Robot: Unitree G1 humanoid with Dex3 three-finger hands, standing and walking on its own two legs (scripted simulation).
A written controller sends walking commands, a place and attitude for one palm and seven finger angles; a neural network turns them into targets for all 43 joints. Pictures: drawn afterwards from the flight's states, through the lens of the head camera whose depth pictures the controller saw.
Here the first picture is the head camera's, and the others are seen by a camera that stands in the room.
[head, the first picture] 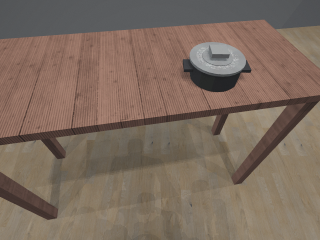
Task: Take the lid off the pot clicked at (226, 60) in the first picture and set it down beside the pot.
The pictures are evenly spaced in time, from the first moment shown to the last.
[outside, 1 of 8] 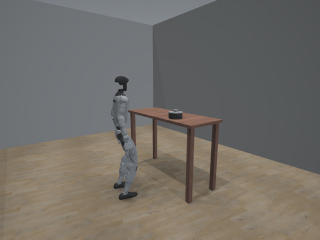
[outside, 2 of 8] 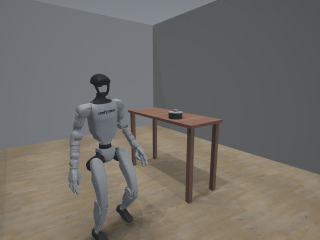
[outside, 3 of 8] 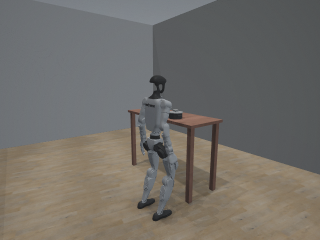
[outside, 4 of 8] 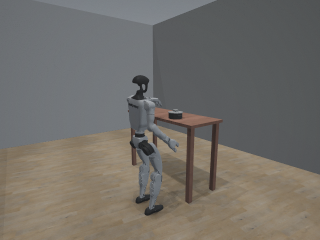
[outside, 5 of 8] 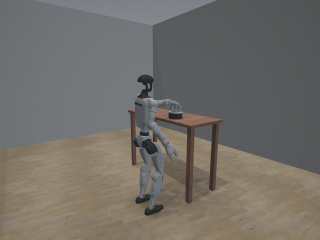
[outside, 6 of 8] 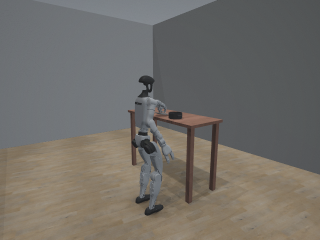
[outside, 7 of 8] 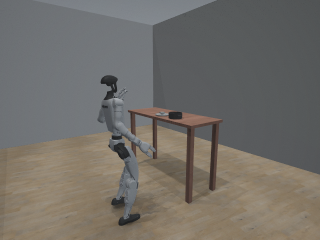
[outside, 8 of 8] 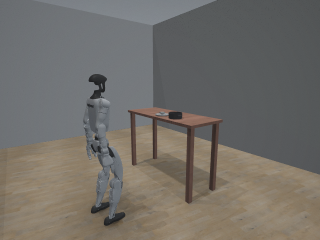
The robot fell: no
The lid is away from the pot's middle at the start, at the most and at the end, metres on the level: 0.00 0.23 0.23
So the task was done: yes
